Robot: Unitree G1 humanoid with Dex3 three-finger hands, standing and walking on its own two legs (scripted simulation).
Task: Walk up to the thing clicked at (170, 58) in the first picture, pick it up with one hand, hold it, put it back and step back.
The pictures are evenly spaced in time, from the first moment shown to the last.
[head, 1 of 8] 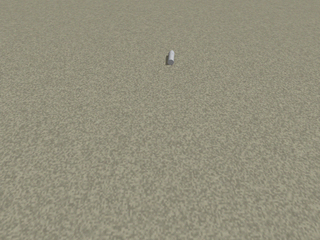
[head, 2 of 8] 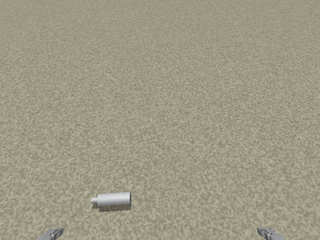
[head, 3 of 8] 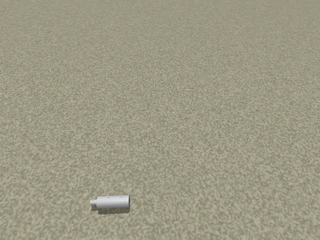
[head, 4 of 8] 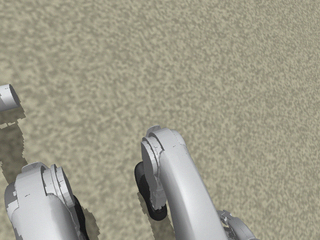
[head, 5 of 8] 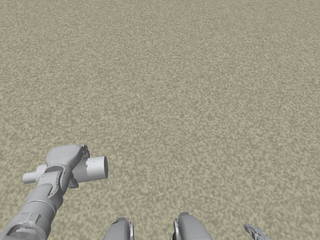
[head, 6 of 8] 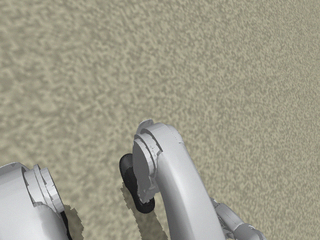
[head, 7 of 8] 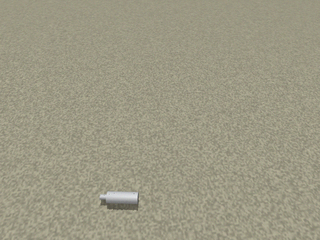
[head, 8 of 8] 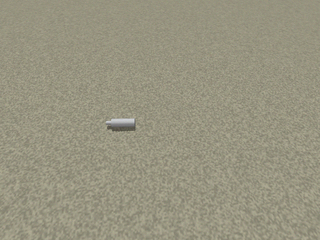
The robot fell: no
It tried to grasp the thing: yes
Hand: left
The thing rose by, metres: 0.66
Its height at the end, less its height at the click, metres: +0.00
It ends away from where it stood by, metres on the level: 0.00
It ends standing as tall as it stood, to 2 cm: yes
